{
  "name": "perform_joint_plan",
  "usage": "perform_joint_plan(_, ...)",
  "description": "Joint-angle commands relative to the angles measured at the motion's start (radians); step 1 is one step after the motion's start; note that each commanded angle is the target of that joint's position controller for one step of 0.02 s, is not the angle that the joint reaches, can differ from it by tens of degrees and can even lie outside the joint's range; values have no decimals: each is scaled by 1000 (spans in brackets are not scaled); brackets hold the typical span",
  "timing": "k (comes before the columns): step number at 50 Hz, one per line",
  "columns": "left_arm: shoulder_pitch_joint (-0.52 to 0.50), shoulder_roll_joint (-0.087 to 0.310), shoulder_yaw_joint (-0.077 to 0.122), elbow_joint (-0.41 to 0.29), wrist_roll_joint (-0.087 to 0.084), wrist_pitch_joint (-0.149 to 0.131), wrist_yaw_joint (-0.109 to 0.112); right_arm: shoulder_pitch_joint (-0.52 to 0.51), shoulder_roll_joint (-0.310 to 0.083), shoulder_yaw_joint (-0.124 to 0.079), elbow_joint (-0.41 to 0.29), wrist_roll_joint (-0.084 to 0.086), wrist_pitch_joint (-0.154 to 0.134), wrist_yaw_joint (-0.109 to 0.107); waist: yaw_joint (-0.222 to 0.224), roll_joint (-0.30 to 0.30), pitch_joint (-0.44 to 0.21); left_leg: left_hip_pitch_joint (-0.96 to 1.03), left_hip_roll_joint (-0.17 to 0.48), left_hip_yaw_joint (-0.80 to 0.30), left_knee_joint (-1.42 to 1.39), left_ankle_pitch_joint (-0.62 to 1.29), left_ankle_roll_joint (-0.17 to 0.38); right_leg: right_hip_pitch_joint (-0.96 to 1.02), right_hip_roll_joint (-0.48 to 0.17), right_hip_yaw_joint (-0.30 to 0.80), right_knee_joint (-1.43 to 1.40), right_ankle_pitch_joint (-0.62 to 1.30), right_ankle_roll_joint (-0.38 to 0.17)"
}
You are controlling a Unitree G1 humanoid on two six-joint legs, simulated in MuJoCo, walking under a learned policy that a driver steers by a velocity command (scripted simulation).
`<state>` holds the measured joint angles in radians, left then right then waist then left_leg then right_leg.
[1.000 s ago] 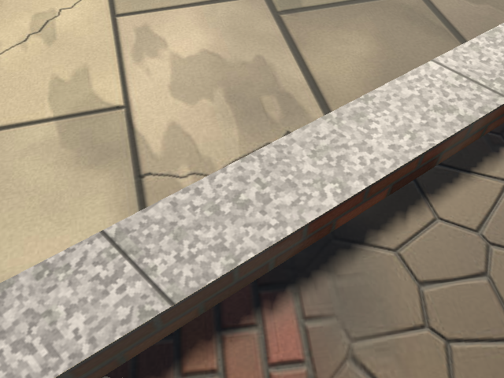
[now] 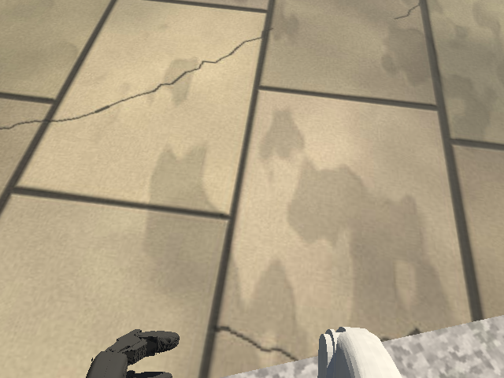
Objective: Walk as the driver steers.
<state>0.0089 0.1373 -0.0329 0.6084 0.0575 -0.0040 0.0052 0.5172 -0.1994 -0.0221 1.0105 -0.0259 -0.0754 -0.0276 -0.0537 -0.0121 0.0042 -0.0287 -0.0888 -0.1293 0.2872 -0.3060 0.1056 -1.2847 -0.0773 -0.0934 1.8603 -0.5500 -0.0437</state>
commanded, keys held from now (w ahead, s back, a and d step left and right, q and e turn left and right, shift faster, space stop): w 0.42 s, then no key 0.58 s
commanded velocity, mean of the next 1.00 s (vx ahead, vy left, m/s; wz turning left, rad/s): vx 0.32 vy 0.00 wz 0.05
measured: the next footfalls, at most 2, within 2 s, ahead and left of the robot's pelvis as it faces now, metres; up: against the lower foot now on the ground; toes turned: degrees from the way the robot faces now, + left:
right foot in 0.12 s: +0.29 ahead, -0.11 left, +0.14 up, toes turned -4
left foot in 0.64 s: +0.56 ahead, +0.00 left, +0.14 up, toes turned +1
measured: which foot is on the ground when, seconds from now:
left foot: down 0.00-0.12, up 0.14-0.62, down 0.64-1.00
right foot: up 0.00-0.10, down 0.12-0.66, up 0.68-1.00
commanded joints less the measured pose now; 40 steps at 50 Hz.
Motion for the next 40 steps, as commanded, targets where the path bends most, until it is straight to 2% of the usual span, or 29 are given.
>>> perform_joint_plan(1,-204,6,-26,-207,5,-2,-15,77,-124,-15,11,27,15,-20,3,60,26,-77,258,-112,-297,535,134,182,0,-37,-294,119,-49)
perform_joint_plan(2,-99,20,-18,-179,-13,4,-19,9,-117,-7,-28,29,9,-16,51,78,-14,-92,249,-20,-264,839,117,374,13,-58,-404,177,-67)
perform_joint_plan(3,12,48,-10,-141,-24,2,-19,-61,-145,-11,-61,45,2,-8,118,80,-80,-151,227,57,-182,1252,97,647,61,-96,-544,228,-90)
perform_joint_plan(4,123,88,15,-98,-28,3,-13,-52,-215,-29,-78,47,-3,-4,172,100,-204,-114,257,34,-33,1510,91,858,119,-90,-609,207,-86)
perform_joint_plan(5,250,122,35,-61,-35,1,-9,-43,-279,-56,-76,42,-5,-1,228,152,-293,-4,286,12,142,1672,78,951,145,-45,-684,171,-86)
perform_joint_plan(6,366,165,54,-16,-37,-8,-15,-80,-303,-75,-76,44,-7,10,289,150,-320,45,278,37,380,1670,44,1032,155,14,-859,161,-107)
perform_joint_plan(7,465,272,89,39,-11,-18,-17,-52,-226,-70,-92,37,-21,19,271,-24,-343,-62,172,27,752,1112,16,1131,-8,362,-1046,-1,-166)
perform_joint_plan(8,461,351,116,98,-34,-7,-11,25,-84,-56,-141,31,-29,56,173,-379,-395,-413,-113,-22,1170,62,-57,1279,-237,1007,-1468,128,-257)
perform_joint_plan(9,317,284,113,74,-55,-11,-8,41,-101,-59,-152,-22,-34,64,92,-174,-335,-524,-59,-120,1404,84,-42,1185,-264,1148,-1546,54,-254)
perform_joint_plan(10,195,211,99,93,-61,-25,-10,-35,-82,-55,-191,-24,-29,61,33,-65,-165,-575,-4,-33,1456,125,-34,1013,-234,987,-1526,-47,-252)
perform_joint_plan(11,185,134,86,142,-50,-38,-13,-113,-48,-42,-231,-32,-27,50,23,45,-38,-663,31,4,1526,112,-9,906,-218,835,-1496,-7,-237)
perform_joint_plan(13,263,32,65,245,-12,-74,-14,-213,21,-12,-295,-9,2,28,9,79,29,-758,63,-27,1577,85,46,806,-153,549,-1463,167,-178)
perform_joint_plan(15,301,33,69,305,-23,-99,-18,-200,67,15,-325,1,20,19,-41,20,30,-809,59,-67,1507,98,49,812,-108,362,-1472,407,-128)
perform_joint_plan(16,268,76,77,294,-28,-105,-21,-184,14,8,-327,4,31,21,-63,20,45,-774,73,-49,1306,96,33,787,-67,267,-1532,377,-113)
perform_joint_plan(17,261,82,76,283,-38,-118,-25,-191,-29,-7,-309,-1,35,23,-48,34,33,-723,72,-18,1188,179,24,807,-34,189,-1570,518,-76)
perform_joint_plan(19,305,132,87,293,-56,-134,-21,-284,-59,-16,-342,-6,41,35,-19,-34,16,-699,90,102,990,262,-5,890,-7,100,-1649,741,-71)
perform_joint_plan(20,353,142,87,292,-64,-141,-16,-324,-55,-14,-359,-6,37,45,3,-56,5,-700,115,146,885,301,-19,955,-18,108,-1655,856,-86)
perform_joint_plan(22,414,140,90,290,-69,-137,-2,-405,-23,-3,-362,0,24,55,53,-33,-13,-676,121,200,685,345,-42,1090,-1,87,-1646,994,-74)
perform_joint_plan(25,471,172,98,281,-58,-121,12,-491,37,18,-368,13,24,57,110,-66,-14,-605,77,256,409,345,-66,1256,-13,76,-1644,1158,-50)
perform_joint_plan(28,492,166,95,289,-51,-103,19,-460,-8,4,-347,3,28,37,102,-115,-35,-503,38,256,312,306,-43,1368,-47,75,-1546,1326,-42)
perform_joint_plan(30,472,174,97,283,-46,-100,33,-347,-53,-13,-300,-5,21,23,52,-127,-53,-418,18,222,248,255,-16,1415,-75,102,-1434,1412,-37)
perform_joint_plan(32,421,193,102,266,-63,-92,37,-187,-74,-25,-235,-20,-10,12,-35,-81,-94,-197,55,178,45,453,14,1354,-50,94,-1212,1241,-27)
perform_joint_plan(33,404,175,94,219,-80,-94,39,-104,-120,-32,-214,-38,-22,3,-48,-3,-196,48,224,47,159,886,52,1169,-5,83,-1007,855,-24)
perform_joint_plan(34,599,49,71,220,-116,-81,31,-108,-153,-35,-206,-32,-16,5,54,240,-362,341,528,-260,259,1431,277,895,149,80,-692,-88,24)
perform_joint_plan(35,592,135,88,264,-89,-54,37,-130,-97,-27,-228,20,-7,15,29,74,-403,259,499,-305,208,1270,315,874,143,185,-628,-81,24)
perform_joint_plan(36,496,154,95,248,-70,-47,33,-219,-63,-15,-244,25,-3,14,43,43,-249,113,450,-224,122,1054,283,836,119,192,-630,-16,33)
perform_joint_plan(37,433,149,92,234,-52,-46,27,-284,-25,-1,-251,20,-1,10,65,17,-143,-18,397,-166,54,889,230,841,95,192,-691,45,38)
perform_joint_plan(38,397,148,93,228,-40,-37,21,-300,-7,9,-247,20,-5,4,79,17,-80,-118,360,-110,8,835,188,875,76,191,-757,84,49)
perform_joint_plan(40,444,117,89,245,-33,-6,13,-274,-29,9,-221,17,-8,-1,110,59,-81,-215,306,-36,-25,785,133,992,76,162,-840,131,66)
